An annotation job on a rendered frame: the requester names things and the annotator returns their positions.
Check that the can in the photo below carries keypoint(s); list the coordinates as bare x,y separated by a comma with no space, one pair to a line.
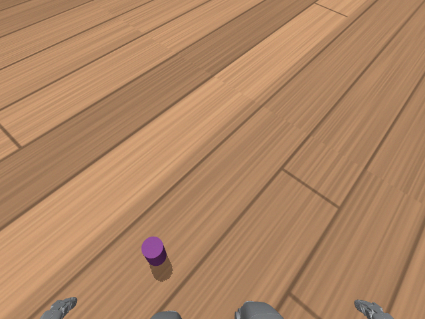
154,251

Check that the left robot hand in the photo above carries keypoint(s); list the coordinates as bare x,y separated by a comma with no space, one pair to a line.
60,308

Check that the right robot hand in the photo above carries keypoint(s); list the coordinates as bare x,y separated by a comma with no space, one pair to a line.
371,310

